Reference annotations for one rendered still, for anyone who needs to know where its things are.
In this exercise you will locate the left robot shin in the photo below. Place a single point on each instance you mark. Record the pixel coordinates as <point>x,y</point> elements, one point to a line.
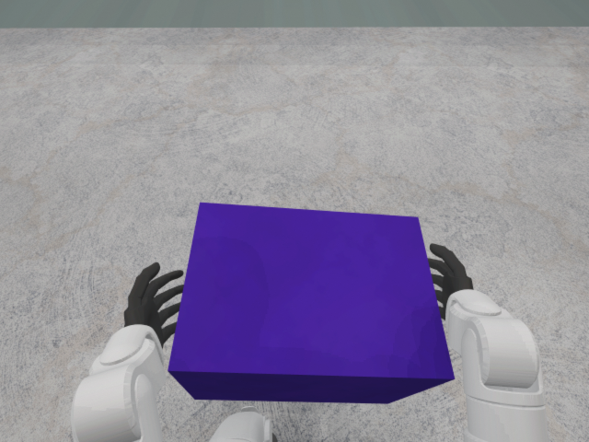
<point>250,409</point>

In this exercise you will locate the robot left thigh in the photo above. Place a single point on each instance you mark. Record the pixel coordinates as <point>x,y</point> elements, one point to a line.
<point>244,427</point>

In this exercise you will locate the robot right forearm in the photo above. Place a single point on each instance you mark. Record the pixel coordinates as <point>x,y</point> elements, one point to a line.
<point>502,372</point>

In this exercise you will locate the robot left forearm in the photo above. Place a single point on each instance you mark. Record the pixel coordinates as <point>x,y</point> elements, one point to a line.
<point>117,401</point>

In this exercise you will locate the right robot hand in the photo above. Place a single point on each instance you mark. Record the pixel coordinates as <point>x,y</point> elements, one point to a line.
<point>454,275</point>

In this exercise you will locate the carton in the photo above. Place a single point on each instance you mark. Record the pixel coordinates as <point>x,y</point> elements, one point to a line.
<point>283,304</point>

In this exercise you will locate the left robot hand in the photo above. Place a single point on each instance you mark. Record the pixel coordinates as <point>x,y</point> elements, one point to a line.
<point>143,306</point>

